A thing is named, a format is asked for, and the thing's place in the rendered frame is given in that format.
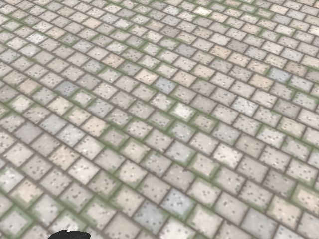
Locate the robot left hand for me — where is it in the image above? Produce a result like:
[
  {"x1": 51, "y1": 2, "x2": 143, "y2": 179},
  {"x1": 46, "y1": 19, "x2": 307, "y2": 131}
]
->
[{"x1": 47, "y1": 229, "x2": 91, "y2": 239}]

